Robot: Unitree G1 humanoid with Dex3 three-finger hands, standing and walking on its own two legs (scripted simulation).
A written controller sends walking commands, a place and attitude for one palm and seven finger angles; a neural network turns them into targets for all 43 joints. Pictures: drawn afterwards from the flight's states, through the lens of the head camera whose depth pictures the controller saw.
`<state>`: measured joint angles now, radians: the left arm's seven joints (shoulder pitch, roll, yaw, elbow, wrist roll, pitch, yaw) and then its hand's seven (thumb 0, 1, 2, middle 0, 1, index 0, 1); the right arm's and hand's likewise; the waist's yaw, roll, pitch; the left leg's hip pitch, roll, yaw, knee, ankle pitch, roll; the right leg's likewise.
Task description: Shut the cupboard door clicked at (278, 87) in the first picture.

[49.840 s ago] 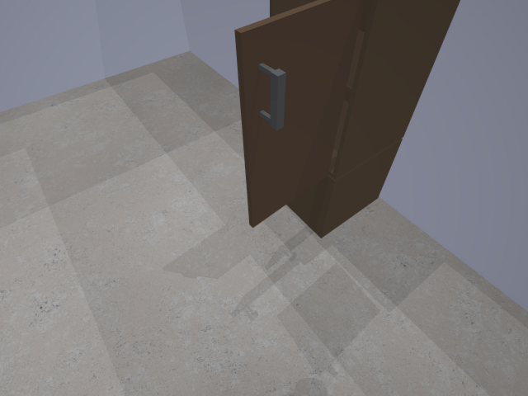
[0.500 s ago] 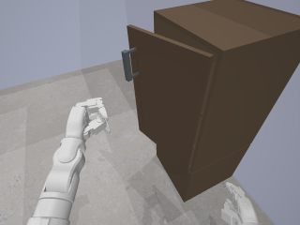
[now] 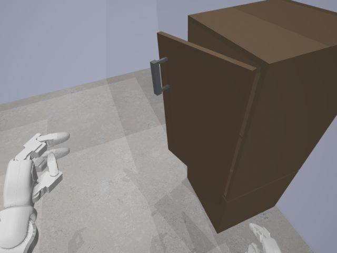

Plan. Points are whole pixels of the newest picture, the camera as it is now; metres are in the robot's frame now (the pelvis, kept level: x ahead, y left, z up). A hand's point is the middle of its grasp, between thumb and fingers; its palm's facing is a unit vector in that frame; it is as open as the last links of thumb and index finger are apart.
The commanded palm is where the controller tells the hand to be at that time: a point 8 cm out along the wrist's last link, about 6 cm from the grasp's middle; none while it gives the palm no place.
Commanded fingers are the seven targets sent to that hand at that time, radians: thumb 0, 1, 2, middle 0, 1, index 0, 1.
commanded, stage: draw the hand back to the body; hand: left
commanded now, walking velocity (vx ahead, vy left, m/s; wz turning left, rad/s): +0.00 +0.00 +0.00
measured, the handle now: (160, 76) +0.65 +0.10 +0.11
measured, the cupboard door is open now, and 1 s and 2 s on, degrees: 18 18 18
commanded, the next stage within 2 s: step back with the hand held close in 0.48 s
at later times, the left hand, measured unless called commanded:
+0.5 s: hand (38, 187) +0.18 +0.26 +0.16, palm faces +0.46 -0.80 -0.38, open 7.4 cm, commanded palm +0.13 +0.30 +0.17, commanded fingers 0.00 0.90 0.90 -0.20 -0.30 -0.20 -0.30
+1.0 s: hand (25, 195) +0.17 +0.28 +0.14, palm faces +0.35 -0.79 -0.50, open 7.4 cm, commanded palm +0.11 +0.32 +0.17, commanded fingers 0.00 0.90 0.90 -0.20 -0.30 -0.20 -0.30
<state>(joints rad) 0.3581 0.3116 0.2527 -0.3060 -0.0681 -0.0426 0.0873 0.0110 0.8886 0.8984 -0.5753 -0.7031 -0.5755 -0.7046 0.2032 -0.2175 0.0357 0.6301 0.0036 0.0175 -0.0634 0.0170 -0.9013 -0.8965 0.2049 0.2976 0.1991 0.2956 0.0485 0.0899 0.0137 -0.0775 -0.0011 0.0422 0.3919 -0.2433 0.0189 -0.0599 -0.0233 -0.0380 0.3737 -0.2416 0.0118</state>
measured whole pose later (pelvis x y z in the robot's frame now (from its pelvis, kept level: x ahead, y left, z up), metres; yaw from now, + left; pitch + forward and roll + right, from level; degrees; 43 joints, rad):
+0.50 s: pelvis -0.01 +0.00 +0.00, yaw +0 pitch -5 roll +0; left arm 0.44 0.33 0.33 -0.35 -0.07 -0.09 0.11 0.01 0.89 0.90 -0.21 -0.30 -0.21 -0.31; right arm 0.18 -0.22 0.02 0.63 0.00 -0.08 -0.08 0.02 -0.90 -0.90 0.20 0.30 0.20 0.30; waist 0.06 0.07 0.02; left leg -0.07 0.01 0.04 0.40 -0.24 0.01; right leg -0.05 -0.01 -0.04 0.37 -0.23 0.00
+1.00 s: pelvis -0.04 +0.02 -0.01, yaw -1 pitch +1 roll -1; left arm 0.55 0.43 0.40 -0.46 -0.07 -0.13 0.13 0.01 0.88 0.90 -0.21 -0.30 -0.21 -0.30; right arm 0.17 -0.24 -0.03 0.55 0.02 0.05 -0.09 0.02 -0.90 -0.90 0.20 0.30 0.20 0.30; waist 0.00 0.03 0.02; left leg -0.28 -0.01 0.07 0.49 -0.22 0.05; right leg -0.26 -0.03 -0.01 0.45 -0.20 0.04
